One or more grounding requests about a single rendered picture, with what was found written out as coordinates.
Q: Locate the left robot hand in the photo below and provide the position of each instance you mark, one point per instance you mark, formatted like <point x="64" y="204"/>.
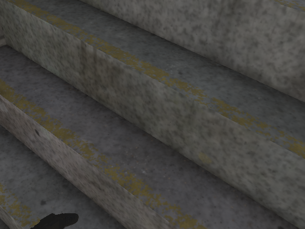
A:
<point x="60" y="221"/>

